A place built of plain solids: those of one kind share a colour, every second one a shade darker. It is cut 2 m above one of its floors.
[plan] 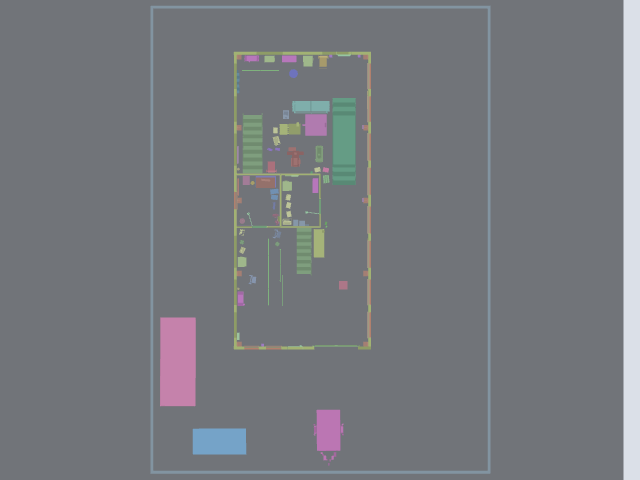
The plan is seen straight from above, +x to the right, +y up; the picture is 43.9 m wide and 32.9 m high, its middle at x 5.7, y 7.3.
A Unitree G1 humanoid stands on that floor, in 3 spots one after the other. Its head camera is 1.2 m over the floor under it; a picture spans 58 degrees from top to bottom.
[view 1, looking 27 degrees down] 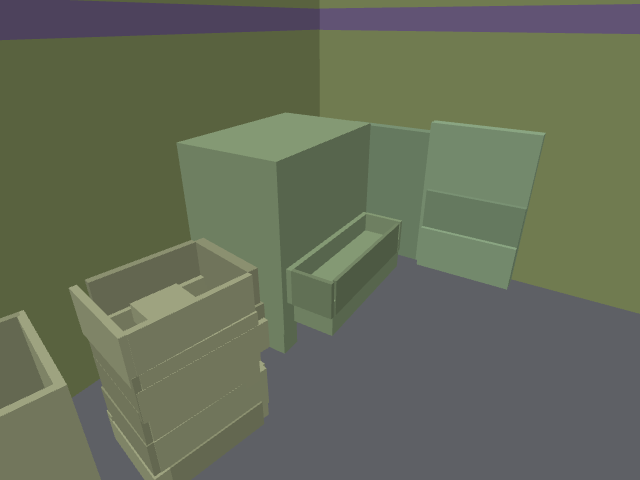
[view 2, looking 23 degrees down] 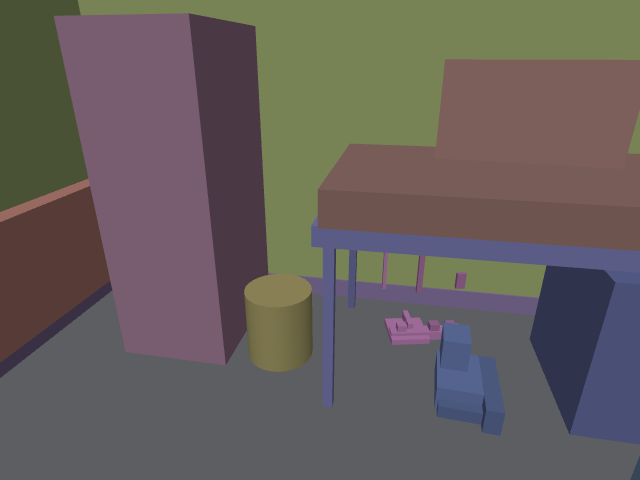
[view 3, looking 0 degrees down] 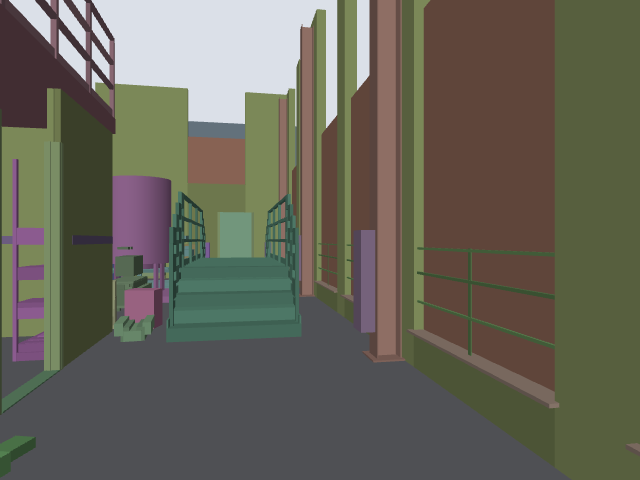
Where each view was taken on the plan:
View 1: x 4.40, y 9.60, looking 122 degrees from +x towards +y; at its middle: roll_cab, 1.74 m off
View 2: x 1.55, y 9.70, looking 101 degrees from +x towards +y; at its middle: desk_frame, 1.32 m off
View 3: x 7.35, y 5.75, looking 79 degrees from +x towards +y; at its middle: wall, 9.01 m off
